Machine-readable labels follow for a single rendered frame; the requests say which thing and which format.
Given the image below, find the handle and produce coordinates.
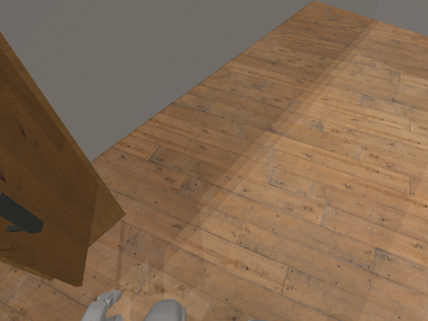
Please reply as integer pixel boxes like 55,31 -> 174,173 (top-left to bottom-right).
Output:
0,192 -> 44,233

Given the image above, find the left robot thigh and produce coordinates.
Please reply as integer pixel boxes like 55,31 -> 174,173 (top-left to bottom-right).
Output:
143,300 -> 186,321

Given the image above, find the robot left hand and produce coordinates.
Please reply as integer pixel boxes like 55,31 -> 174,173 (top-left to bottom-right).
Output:
80,290 -> 123,321

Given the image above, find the cupboard door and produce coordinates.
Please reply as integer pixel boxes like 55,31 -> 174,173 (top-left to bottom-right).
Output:
0,48 -> 99,287

